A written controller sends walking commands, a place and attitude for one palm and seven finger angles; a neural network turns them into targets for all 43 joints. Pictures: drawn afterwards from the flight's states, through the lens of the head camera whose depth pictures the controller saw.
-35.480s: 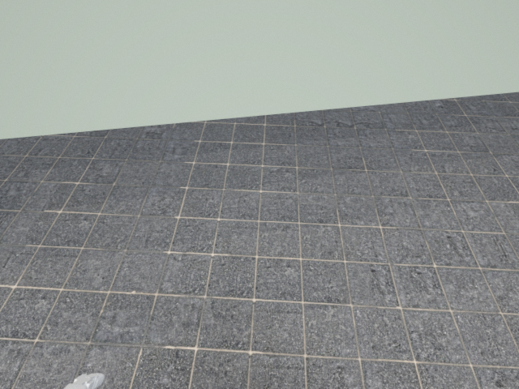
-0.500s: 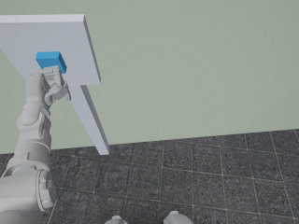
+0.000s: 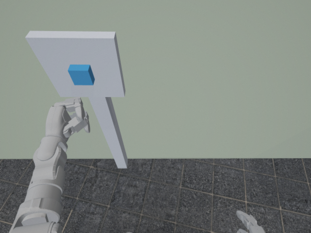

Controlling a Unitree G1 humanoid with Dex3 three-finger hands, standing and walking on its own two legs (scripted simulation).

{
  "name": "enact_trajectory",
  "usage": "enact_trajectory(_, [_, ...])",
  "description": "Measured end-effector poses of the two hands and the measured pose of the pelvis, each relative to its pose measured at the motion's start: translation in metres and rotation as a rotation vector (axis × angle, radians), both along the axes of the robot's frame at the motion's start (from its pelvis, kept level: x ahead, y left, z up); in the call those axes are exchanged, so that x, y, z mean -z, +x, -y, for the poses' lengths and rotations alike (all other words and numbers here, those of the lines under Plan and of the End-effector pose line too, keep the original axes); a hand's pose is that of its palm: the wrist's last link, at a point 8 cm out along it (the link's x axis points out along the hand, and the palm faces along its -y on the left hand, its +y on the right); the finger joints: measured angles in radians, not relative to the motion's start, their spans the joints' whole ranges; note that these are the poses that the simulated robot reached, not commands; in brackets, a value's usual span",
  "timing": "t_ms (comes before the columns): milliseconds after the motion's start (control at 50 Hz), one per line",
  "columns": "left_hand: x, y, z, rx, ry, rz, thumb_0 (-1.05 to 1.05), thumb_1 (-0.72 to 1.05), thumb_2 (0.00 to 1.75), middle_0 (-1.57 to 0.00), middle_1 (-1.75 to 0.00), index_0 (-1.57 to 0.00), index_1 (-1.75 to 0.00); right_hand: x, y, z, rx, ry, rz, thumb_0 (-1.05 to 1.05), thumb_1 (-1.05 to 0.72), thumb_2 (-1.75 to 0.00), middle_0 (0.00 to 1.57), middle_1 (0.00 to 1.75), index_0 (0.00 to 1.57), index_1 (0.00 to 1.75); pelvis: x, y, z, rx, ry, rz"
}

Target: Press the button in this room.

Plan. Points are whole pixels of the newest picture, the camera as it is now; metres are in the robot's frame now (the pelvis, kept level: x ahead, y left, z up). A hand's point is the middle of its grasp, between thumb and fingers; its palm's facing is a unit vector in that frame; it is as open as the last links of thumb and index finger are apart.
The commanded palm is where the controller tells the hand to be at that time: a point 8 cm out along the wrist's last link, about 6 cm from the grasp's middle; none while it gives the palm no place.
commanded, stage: draw the hand back to the body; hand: left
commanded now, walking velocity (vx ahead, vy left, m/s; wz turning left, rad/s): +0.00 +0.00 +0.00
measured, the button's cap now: (82, 74) +0.51 +0.23 +0.10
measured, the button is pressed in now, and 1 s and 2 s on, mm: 0 0 0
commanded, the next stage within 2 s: step back with the hand held close in 1.54 s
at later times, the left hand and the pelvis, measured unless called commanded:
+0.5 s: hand (67, 133) +0.31 +0.21 +0.11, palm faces +0.06 -1.00 -0.03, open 3.1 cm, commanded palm +0.27 +0.25 +0.13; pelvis +0.00 -0.01 +0.01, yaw +0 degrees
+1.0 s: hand (33, 158) +0.23 +0.22 +0.16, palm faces +0.34 -0.88 -0.33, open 3.1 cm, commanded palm +0.18 +0.27 +0.18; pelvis +0.01 -0.01 +0.04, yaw +0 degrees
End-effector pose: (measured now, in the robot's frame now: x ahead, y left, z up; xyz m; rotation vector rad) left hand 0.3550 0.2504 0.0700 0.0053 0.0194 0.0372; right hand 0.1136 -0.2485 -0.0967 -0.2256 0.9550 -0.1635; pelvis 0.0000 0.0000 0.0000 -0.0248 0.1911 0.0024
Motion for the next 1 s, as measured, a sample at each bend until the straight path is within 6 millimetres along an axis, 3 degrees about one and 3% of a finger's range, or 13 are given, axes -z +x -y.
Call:
enact_trajectory(160, [-0.010, 0.005, 0.010, 0.014, 0.010, 0.021, 0.02, 0.90, 0.90, -1.30, -1.50, -1.30, -1.50, 0.002, -0.011, 0.000, 0.011, 0.012, 0.003, 0.01, -0.91, -0.89, 0.20, 0.30, 0.20, 0.29, 0.000, -0.005, 0.002, 0.008, 0.005, 0.009])
enact_trajectory(340, [-0.027, -0.029, 0.002, -0.010, 0.023, 0.021, 0.02, 0.90, 0.90, -1.30, -1.50, -1.30, -1.50, -0.007, -0.018, 0.004, 0.051, 0.035, 0.042, 0.02, -0.91, -0.89, 0.20, 0.30, 0.20, 0.29, -0.009, -0.001, 0.005, 0.025, 0.011, 0.054])
enact_trajectory(440, [-0.039, -0.055, -0.005, -0.023, 0.026, 0.036, 0.02, 0.90, 0.90, -1.30, -1.50, -1.30, -1.50, -0.015, -0.003, 0.006, 0.028, 0.027, 0.101, 0.02, -0.91, -0.89, 0.20, 0.30, 0.20, 0.29, -0.013, 0.000, 0.008, 0.015, 0.012, 0.085])
enact_trajectory(580, [-0.054, -0.083, -0.008, -0.020, 0.027, 0.036, 0.02, 0.90, 0.90, -1.30, -1.50, -1.30, -1.50, -0.033, 0.035, 0.003, -0.025, 0.023, 0.241, 0.02, -0.91, -0.89, 0.20, 0.30, 0.20, 0.29, -0.017, 0.000, 0.010, 0.002, 0.014, 0.124])
enact_trajectory(720, [-0.074, -0.118, -0.008, -0.194, 0.248, 0.019, 0.02, 0.90, 0.90, -1.30, -1.50, -1.30, -1.50, -0.054, 0.067, -0.007, -0.078, 0.021, 0.314, 0.02, -0.91, -0.89, 0.20, 0.30, 0.20, 0.29, -0.028, 0.003, 0.011, 0.004, 0.017, 0.182])
enact_trajectory(840, [-0.083, -0.142, -0.012, -0.283, 0.301, 0.012, 0.02, 0.90, 0.90, -1.30, -1.50, -1.30, -1.50, -0.058, 0.078, -0.018, -0.121, 0.026, 0.301, 0.02, -0.91, -0.89, 0.20, 0.30, 0.20, 0.29, -0.034, 0.007, 0.010, -0.001, 0.018, 0.221])
enact_trajectory(1000, [-0.107, -0.160, -0.012, -0.309, 0.354, 0.067, 0.02, 0.90, 0.90, -1.30, -1.50, -1.30, -1.50, -0.055, 0.080, -0.031, -0.141, 0.061, 0.286, 0.02, -0.91, -0.89, 0.20, 0.30, 0.20, 0.29, -0.037, 0.013, 0.007, 0.001, 0.019, 0.248])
